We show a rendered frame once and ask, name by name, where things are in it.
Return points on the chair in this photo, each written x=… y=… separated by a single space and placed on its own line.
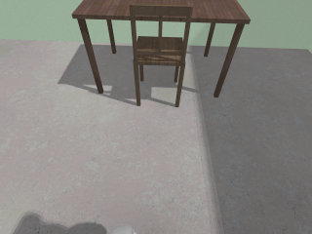
x=158 y=50

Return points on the table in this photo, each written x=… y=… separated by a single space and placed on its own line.
x=204 y=11

